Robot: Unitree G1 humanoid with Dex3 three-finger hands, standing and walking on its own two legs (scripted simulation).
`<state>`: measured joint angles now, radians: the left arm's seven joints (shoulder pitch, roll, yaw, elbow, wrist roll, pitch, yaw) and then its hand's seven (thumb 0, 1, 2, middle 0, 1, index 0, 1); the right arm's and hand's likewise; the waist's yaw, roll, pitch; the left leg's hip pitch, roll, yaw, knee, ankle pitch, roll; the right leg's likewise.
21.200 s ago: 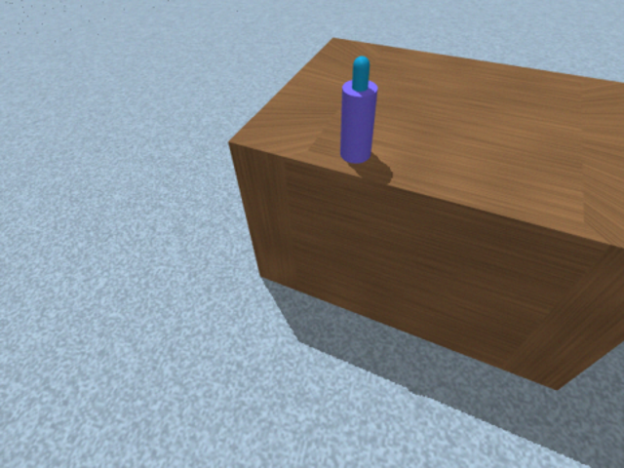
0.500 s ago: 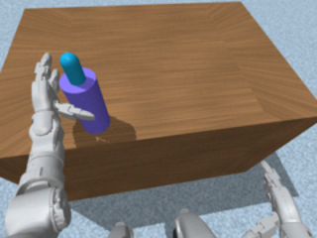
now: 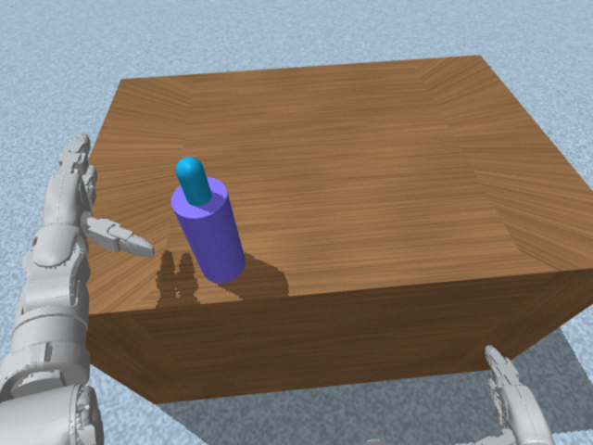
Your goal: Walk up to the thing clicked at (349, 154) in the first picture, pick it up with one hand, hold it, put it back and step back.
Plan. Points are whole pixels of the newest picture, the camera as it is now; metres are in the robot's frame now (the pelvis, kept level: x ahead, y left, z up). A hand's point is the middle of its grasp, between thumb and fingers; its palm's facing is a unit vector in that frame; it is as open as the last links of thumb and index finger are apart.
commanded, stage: sink last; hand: left
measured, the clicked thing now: (208, 221) +0.44 +0.14 +0.04
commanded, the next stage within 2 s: home in 0.96 s
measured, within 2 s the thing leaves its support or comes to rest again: neither
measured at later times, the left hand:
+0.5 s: hand (89, 380) +0.20 +0.23 +0.08, palm faces +0.29 -0.90 -0.34, open 17.4 cm
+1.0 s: hand out of the picture +0.14 +0.22 +0.07, palm faces +0.31 -0.89 -0.35, open 17.3 cm
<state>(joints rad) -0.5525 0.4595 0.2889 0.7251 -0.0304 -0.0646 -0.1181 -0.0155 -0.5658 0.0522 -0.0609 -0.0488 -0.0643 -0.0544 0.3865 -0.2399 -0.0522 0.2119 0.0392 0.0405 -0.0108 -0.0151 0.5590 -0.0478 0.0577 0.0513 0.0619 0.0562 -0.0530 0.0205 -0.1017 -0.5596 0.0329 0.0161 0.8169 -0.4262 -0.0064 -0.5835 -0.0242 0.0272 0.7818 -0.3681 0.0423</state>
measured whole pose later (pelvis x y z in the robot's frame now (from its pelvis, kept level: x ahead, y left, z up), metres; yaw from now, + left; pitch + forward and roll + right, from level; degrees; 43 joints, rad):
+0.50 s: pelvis +0.00 -0.01 +0.00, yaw +2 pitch +4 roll +0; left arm 0.46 0.31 0.21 -0.26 -0.07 -0.02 0.03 -0.02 -0.50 0.03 -0.06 -0.04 -0.06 -0.04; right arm 0.43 -0.23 -0.11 0.19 0.06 0.06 -0.05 -0.01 0.52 -0.05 0.06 0.05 0.06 0.06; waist 0.03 0.03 -0.10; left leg -0.44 0.02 -0.02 0.80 -0.43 -0.02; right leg -0.47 -0.04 -0.01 0.79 -0.40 0.03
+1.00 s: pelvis -0.03 -0.02 -0.01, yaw +2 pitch +4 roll +0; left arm 0.59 0.28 0.21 -0.29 -0.07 -0.09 0.05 -0.01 -0.47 0.02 -0.04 -0.04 -0.05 -0.03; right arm 0.46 -0.23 -0.15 0.17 0.05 -0.04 -0.07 -0.02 0.56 -0.04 0.06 0.05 0.06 0.05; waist 0.02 0.03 -0.09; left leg -0.51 0.02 -0.02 0.87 -0.42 -0.03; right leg -0.54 -0.04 -0.01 0.88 -0.40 0.02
